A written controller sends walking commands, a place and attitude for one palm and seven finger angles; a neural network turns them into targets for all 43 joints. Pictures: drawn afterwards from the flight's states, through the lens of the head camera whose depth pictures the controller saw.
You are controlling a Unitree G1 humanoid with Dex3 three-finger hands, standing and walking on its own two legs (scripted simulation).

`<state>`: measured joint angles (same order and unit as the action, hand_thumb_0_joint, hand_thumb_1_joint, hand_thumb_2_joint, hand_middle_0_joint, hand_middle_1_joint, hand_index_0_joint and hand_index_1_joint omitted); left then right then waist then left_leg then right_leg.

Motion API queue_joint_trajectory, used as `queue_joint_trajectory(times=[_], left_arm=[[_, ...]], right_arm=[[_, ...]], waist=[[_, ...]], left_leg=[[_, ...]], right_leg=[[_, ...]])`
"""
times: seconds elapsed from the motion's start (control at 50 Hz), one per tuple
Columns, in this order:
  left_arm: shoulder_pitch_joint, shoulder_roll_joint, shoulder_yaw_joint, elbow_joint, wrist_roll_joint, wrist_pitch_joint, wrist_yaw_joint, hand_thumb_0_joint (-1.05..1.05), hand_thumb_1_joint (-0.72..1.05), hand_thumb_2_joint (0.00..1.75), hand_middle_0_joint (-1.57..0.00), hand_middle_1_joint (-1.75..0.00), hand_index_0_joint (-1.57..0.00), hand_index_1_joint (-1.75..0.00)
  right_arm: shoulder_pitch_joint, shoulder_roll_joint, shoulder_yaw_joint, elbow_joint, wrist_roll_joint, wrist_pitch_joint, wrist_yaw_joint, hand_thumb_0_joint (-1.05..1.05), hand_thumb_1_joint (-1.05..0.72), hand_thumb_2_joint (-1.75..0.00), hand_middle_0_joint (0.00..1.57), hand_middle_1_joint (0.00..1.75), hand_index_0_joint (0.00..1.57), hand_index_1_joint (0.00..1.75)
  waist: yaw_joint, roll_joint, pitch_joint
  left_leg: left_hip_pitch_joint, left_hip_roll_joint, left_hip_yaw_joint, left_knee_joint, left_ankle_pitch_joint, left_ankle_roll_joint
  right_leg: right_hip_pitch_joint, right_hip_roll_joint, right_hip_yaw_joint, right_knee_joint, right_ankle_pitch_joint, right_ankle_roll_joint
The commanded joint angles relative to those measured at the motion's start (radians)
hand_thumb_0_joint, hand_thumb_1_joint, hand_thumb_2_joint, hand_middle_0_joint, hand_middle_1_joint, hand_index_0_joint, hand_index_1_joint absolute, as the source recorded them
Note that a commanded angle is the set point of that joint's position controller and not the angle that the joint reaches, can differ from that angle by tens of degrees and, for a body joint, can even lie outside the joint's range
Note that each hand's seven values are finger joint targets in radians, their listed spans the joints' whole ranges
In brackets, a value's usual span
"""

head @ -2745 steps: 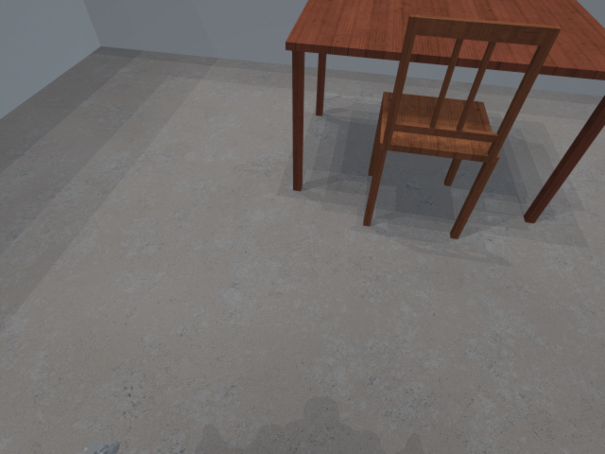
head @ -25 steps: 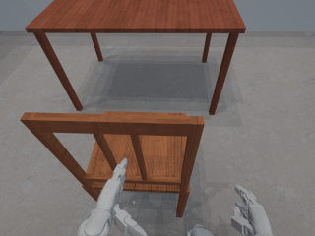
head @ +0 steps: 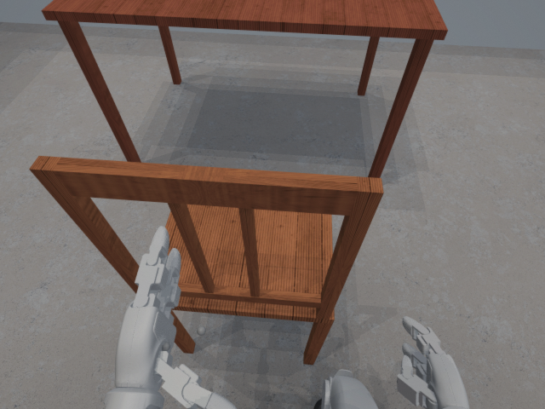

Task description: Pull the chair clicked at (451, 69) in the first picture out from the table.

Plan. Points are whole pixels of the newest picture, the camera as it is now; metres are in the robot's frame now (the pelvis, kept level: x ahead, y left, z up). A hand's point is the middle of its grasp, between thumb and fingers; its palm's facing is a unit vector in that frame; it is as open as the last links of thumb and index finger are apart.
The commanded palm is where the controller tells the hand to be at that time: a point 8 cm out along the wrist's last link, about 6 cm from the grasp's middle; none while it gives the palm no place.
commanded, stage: draw the hand back to the body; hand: left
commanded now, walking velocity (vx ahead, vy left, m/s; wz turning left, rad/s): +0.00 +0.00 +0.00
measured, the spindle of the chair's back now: (196, 253) +0.35 +0.15 -0.01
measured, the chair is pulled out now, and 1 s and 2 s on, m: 0.60 0.60 0.60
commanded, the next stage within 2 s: step back with the hand held close in 1.36 s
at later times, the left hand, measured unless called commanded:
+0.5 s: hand (103, 323) +0.19 +0.18 +0.14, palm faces +0.22 -0.93 -0.30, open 15.9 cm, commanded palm +0.16 +0.23 +0.18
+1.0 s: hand out of the picture +0.22 +0.27 +0.25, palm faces +0.51 -0.76 -0.42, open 9.2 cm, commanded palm +0.17 +0.31 +0.26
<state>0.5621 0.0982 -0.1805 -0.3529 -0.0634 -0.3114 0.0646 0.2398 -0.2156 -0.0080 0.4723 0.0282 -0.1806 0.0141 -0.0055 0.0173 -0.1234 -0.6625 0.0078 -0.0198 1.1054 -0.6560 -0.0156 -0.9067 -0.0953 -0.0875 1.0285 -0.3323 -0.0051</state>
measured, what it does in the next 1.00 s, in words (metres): rises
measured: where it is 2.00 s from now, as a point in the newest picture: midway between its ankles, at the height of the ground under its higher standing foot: outside the picture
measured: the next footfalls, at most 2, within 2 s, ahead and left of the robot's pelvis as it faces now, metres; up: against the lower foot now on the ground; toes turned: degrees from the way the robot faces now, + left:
none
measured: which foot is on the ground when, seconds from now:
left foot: down 0.00-1.00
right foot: down 0.00-1.00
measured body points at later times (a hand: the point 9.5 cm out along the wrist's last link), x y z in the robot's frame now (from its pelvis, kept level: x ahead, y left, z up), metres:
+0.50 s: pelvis +0.02 +0.00 +0.05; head +0.03 -0.02 +0.49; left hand +0.18 +0.23 +0.16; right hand +0.21 -0.23 -0.03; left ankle -0.06 +0.13 -0.66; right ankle +0.10 -0.13 -0.66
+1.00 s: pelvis +0.03 +0.01 +0.07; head +0.03 -0.02 +0.52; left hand +0.18 +0.31 +0.27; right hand +0.22 -0.21 -0.01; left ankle -0.06 +0.13 -0.66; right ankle +0.10 -0.13 -0.66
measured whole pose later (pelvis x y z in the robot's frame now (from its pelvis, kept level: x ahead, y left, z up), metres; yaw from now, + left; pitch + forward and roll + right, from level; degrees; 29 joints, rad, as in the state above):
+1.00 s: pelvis +0.03 +0.01 +0.07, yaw -1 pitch -3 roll -1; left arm 0.49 0.35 0.35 -0.45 -0.06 -0.12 0.18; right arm 0.20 -0.22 0.00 0.64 0.03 -0.18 -0.07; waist 0.08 0.08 0.03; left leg -0.03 0.02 0.00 0.51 -0.42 0.00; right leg -0.28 -0.06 -0.10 0.50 -0.16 0.01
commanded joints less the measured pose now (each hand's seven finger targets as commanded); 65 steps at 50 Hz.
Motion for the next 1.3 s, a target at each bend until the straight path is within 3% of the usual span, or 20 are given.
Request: queue_joint_trajectory(times=[0.0,0.06,0.14,0.26,0.28,0.3,0.38,0.42,0.48,0.54,0.7,0.82,0.88,0.96,0.98,1.0,1.04,1.14,1.18,1.28], left_arm=[[0.079,0.066,0.013,-0.208,0.011,-0.037,-0.065,0.00,-0.55,0.20,0.00,0.00,0.00,0.00],[0.064,0.122,0.097,-0.347,-0.053,0.038,-0.084,0.00,-0.55,0.20,0.00,0.00,0.00,0.00],[0.068,0.132,0.170,-0.407,-0.118,0.034,-0.068,0.00,-0.55,0.20,0.00,0.00,0.00,0.00],[0.114,0.166,0.225,-0.322,-0.128,0.051,-0.116,0.00,-0.37,0.29,-0.02,-0.04,-0.02,-0.04],[0.210,0.315,0.337,-0.292,-0.001,0.116,-0.001,0.00,-0.33,0.31,-0.03,-0.05,-0.03,-0.05],[0.216,0.197,0.249,-0.333,0.002,0.145,0.031,0.00,-0.30,0.32,-0.04,-0.05,-0.04,-0.05],[0.112,0.252,0.282,-0.412,0.020,0.175,0.097,0.00,-0.15,0.39,-0.05,-0.08,-0.05,-0.08],[0.084,0.244,0.282,-0.403,0.024,0.178,0.111,0.00,-0.08,0.43,-0.07,-0.10,-0.07,-0.10],[0.035,0.294,0.345,-0.391,0.031,0.178,0.130,0.00,0.03,0.48,-0.08,-0.12,-0.08,-0.12],[0.042,0.277,0.363,-0.354,0.030,0.173,0.130,0.00,0.14,0.53,-0.10,-0.14,-0.10,-0.14],[-0.030,0.329,0.482,-0.343,0.026,0.142,0.128,0.00,0.43,0.67,-0.13,-0.20,-0.13,-0.20],[-0.081,0.385,0.592,-0.310,0.011,0.130,0.133,0.00,0.65,0.78,-0.16,-0.25,-0.16,-0.25],[-0.134,0.418,0.638,-0.326,0.011,0.121,0.138,0.00,0.75,0.83,-0.18,-0.27,-0.18,-0.27],[-0.158,0.453,0.701,-0.319,0.005,0.107,0.145,0.00,0.90,0.90,-0.20,-0.30,-0.20,-0.30],[-0.137,0.426,0.685,-0.279,0.005,0.113,0.141,0.00,0.90,0.90,-0.20,-0.30,-0.20,-0.30],[-0.122,0.383,0.646,-0.259,0.003,0.112,0.134,0.00,0.90,0.90,-0.20,-0.30,-0.20,-0.30],[-0.108,0.369,0.631,-0.230,-0.002,0.113,0.127,0.00,0.90,0.90,-0.20,-0.30,-0.20,-0.30],[-0.134,0.418,0.661,-0.293,0.002,0.099,0.130,0.00,0.90,0.90,-0.20,-0.30,-0.20,-0.30],[-0.139,0.451,0.689,-0.327,0.007,0.098,0.135,0.00,0.90,0.90,-0.20,-0.30,-0.20,-0.30],[-0.124,0.429,0.677,-0.313,0.008,0.108,0.135,0.00,0.90,0.90,-0.20,-0.30,-0.20,-0.30]], right_arm=[[-0.088,-0.129,-0.047,-0.206,0.023,-0.018,0.003,0.00,-0.90,-0.90,0.20,0.30,0.20,0.30],[-0.095,-0.127,-0.037,-0.233,0.037,-0.002,-0.035,0.00,-0.90,-0.90,0.20,0.30,0.20,0.30],[-0.078,-0.112,-0.029,-0.204,0.042,-0.026,-0.061,0.00,-0.90,-0.90,0.20,0.30,0.20,0.30],[-0.081,-0.123,-0.035,-0.160,0.049,-0.061,-0.067,0.00,-0.90,-0.90,0.20,0.30,0.20,0.30],[-0.076,-0.117,-0.054,-0.170,0.022,-0.029,-0.087,0.00,-0.90,-0.90,0.20,0.30,0.20,0.30],[-0.078,-0.098,-0.036,-0.184,0.019,-0.017,-0.090,0.00,-0.90,-0.90,0.20,0.30,0.20,0.30],[-0.099,-0.102,-0.028,-0.165,0.011,-0.002,-0.111,0.00,-0.90,-0.90,0.20,0.30,0.20,0.30],[-0.098,-0.102,-0.024,-0.148,0.007,-0.011,-0.118,0.00,-0.90,-0.90,0.20,0.30,0.20,0.30],[-0.106,-0.108,-0.023,-0.119,0.006,-0.027,-0.121,0.00,-0.90,-0.90,0.20,0.30,0.20,0.30],[-0.114,-0.102,-0.024,-0.093,0.003,-0.038,-0.114,0.00,-0.90,-0.90,0.20,0.30,0.20,0.30],[-0.146,-0.099,-0.024,-0.043,-0.001,-0.053,-0.095,0.00,-0.90,-0.90,0.20,0.30,0.20,0.30],[-0.160,-0.105,-0.032,-0.013,-0.001,-0.050,-0.091,0.00,-0.90,-0.90,0.20,0.30,0.20,0.30],[-0.168,-0.107,-0.030,-0.002,0.001,-0.056,-0.090,0.00,-0.90,-0.90,0.20,0.30,0.20,0.30],[-0.163,-0.109,-0.036,0.015,0.000,-0.066,-0.089,0.00,-0.90,-0.90,0.20,0.30,0.20,0.30],[-0.170,-0.108,-0.036,0.022,0.000,-0.066,-0.087,0.00,-0.90,-0.90,0.20,0.30,0.20,0.30],[-0.165,-0.107,-0.037,0.024,0.001,-0.067,-0.083,0.00,-0.90,-0.90,0.20,0.30,0.20,0.30],[-0.167,-0.116,-0.046,0.028,0.001,-0.055,-0.081,0.00,-0.90,-0.90,0.20,0.30,0.20,0.30],[-0.174,-0.119,-0.050,0.020,0.000,-0.056,-0.082,0.00,-0.90,-0.90,0.20,0.30,0.20,0.30],[-0.179,-0.117,-0.046,0.022,-0.001,-0.063,-0.083,0.00,-0.90,-0.90,0.20,0.30,0.20,0.30],[-0.179,-0.111,-0.043,0.029,0.000,-0.066,-0.085,0.00,-0.90,-0.90,0.20,0.30,0.20,0.30]], waist=[[-0.015,-0.020,-0.155],[-0.012,-0.061,-0.177],[-0.011,-0.079,-0.170],[-0.012,-0.070,-0.112],[0.048,-0.012,-0.117],[0.019,-0.003,-0.071],[0.022,0.012,-0.036],[0.022,-0.002,-0.003],[0.033,0.025,0.028],[0.040,0.006,0.046],[0.058,0.042,0.074],[0.065,0.012,0.082],[0.068,0.077,0.089],[0.077,0.068,0.065],[0.075,0.083,0.092],[0.072,0.047,0.101],[0.070,0.002,0.107],[0.076,0.019,0.060],[0.079,0.081,0.048],[0.074,0.080,0.067]], left_leg=[[-0.159,-0.028,0.018,-0.232,0.258,0.007],[-0.134,-0.028,0.014,-0.259,0.241,0.017],[-0.093,-0.028,0.010,-0.276,0.301,0.012],[-0.044,-0.024,0.013,-0.320,0.307,0.011],[0.014,-0.001,0.016,-0.373,0.333,0.011],[0.040,-0.006,0.022,-0.401,0.333,0.009],[0.128,0.005,0.009,-0.454,0.372,0.015],[0.170,0.006,0.005,-0.491,0.394,0.016],[0.211,0.008,0.002,-0.536,0.421,0.013],[0.259,0.010,0.007,-0.574,0.464,0.013],[0.333,0.017,0.016,-0.658,0.524,0.011],[0.367,0.025,0.018,-0.698,0.538,0.012],[0.376,0.024,0.019,-0.717,0.520,0.009],[0.408,0.028,0.015,-0.728,0.576,0.008],[0.399,0.027,0.016,-0.730,0.578,0.005],[0.401,0.030,0.018,-0.730,0.590,0.006],[0.400,0.033,0.021,-0.731,0.581,0.013],[0.410,0.031,0.018,-0.736,0.574,0.014],[0.415,0.028,0.015,-0.733,0.592,0.008],[0.423,0.033,0.020,-0.728,0.634,0.003]], right_leg=[[0.386,0.045,0.036,-0.146,-0.034,-0.014],[0.446,0.044,0.038,-0.186,-0.067,-0.004],[0.488,0.051,0.021,-0.206,0.022,-0.002],[0.508,0.041,0.016,-0.257,0.035,0.005],[0.603,0.004,0.047,-0.286,0.066,-0.021],[0.605,0.000,0.028,-0.306,0.091,-0.016],[0.656,0.008,0.018,-0.355,0.120,-0.017],[0.677,0.011,0.010,-0.378,0.140,-0.015],[0.721,0.016,0.013,-0.417,0.161,-0.019],[0.753,0.019,0.011,-0.444,0.203,-0.017],[0.832,0.026,0.020,-0.519,0.255,-0.022],[0.863,0.032,0.026,-0.551,0.268,-0.021],[0.867,0.034,0.032,-0.567,0.240,-0.022],[0.885,0.032,0.022,-0.568,0.270,-0.022],[0.877,0.032,0.025,-0.575,0.272,-0.023],[0.870,0.030,0.019,-0.579,0.278,-0.021],[0.863,0.032,0.021,-0.577,0.274,-0.018],[0.890,0.030,0.027,-0.575,0.270,-0.019],[0.904,0.030,0.032,-0.575,0.285,-0.023],[0.899,0.031,0.031,-0.584,0.319,-0.025]])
